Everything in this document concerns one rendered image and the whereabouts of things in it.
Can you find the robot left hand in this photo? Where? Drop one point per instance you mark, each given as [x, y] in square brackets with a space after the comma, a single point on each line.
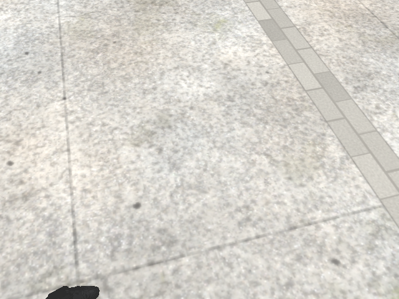
[83, 292]

